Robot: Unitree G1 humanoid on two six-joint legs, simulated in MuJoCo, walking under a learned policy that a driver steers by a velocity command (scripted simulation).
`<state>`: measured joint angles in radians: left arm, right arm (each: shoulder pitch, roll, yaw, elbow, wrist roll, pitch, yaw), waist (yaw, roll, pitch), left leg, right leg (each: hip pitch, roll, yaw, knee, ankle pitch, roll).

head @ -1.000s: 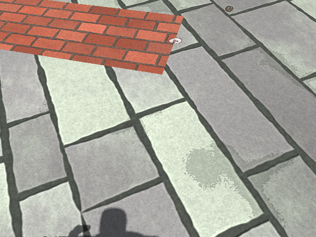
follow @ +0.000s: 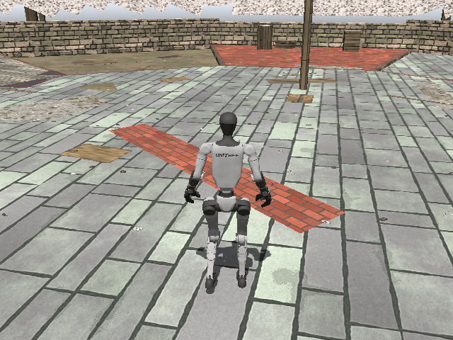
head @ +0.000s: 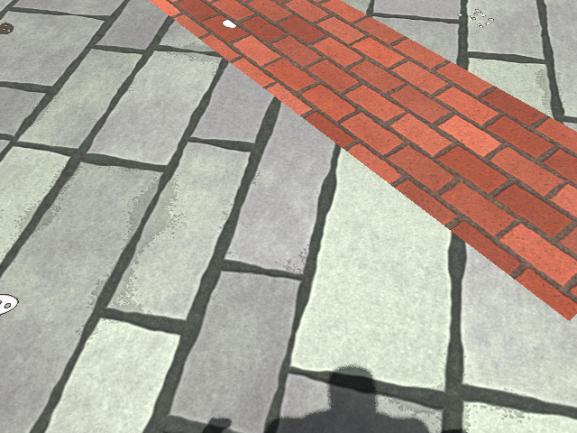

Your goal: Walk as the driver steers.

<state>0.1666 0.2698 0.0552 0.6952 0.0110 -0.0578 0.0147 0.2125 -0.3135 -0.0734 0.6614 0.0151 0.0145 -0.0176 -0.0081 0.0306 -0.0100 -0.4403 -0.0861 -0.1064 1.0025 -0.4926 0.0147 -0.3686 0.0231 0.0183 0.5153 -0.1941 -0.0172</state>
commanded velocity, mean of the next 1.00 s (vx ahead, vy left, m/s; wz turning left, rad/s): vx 0.45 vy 0.00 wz -0.27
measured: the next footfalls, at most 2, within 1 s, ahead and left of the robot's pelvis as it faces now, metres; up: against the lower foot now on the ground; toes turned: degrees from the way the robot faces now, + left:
left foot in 0.30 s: +0.19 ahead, +0.16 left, +0.00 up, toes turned +1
right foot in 0.78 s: +0.47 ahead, -0.13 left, +0.00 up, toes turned -17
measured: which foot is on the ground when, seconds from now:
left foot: up 0.00-0.28, down 0.30-0.80, up 0.82-1.00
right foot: down 0.00-0.30, up 0.32-0.76, down 0.78-1.00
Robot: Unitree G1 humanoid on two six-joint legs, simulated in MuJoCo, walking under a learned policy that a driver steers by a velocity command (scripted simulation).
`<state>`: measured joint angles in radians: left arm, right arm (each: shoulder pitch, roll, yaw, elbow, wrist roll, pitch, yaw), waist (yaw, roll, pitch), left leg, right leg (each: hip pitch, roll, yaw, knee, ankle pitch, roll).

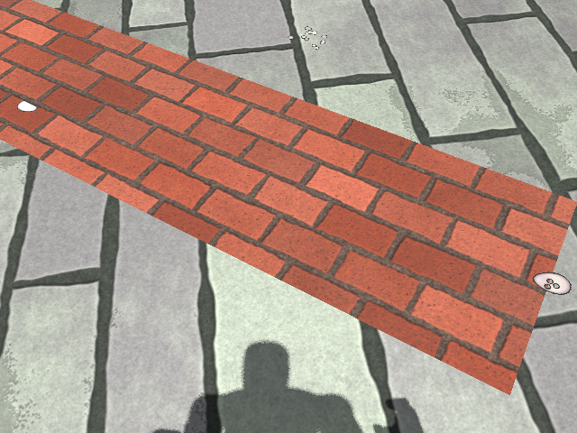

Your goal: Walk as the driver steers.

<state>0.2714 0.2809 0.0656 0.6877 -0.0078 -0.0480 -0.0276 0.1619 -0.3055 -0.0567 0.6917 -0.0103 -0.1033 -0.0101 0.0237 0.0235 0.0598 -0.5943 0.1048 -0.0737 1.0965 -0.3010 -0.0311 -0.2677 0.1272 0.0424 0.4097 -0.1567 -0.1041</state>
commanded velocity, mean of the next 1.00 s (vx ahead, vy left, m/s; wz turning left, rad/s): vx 0.50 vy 0.00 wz -0.16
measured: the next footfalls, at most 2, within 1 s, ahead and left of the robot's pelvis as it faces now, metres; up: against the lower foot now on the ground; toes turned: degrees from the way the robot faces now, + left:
left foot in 0.28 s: +0.35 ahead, +0.13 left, +0.00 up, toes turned -11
right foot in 0.80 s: +0.57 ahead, -0.16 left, +0.00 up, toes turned -11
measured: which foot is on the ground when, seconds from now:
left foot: up 0.00-0.26, down 0.28-0.82, up 0.84-1.00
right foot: down 0.00-0.30, up 0.32-0.78, down 0.80-1.00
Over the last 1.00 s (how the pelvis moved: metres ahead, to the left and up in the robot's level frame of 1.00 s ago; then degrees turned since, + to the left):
0.43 -0.05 0.01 -22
